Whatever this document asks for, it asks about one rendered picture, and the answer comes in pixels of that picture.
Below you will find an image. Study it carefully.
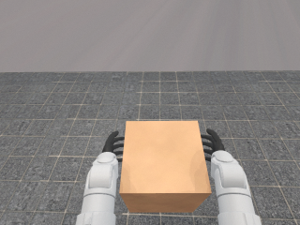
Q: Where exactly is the carton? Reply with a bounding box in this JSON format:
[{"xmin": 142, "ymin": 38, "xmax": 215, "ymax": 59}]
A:
[{"xmin": 119, "ymin": 121, "xmax": 212, "ymax": 213}]

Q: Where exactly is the robot left hand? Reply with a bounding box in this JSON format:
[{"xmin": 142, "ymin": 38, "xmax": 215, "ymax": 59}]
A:
[{"xmin": 101, "ymin": 130, "xmax": 125, "ymax": 162}]

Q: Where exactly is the right robot forearm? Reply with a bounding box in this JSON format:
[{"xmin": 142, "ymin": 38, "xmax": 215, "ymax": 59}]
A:
[{"xmin": 210, "ymin": 150, "xmax": 262, "ymax": 225}]

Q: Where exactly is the robot right hand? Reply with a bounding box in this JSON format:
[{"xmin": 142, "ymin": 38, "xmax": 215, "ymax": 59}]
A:
[{"xmin": 201, "ymin": 128, "xmax": 226, "ymax": 162}]

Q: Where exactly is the left robot forearm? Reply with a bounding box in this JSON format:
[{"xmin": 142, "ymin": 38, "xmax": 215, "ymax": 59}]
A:
[{"xmin": 75, "ymin": 152, "xmax": 118, "ymax": 225}]

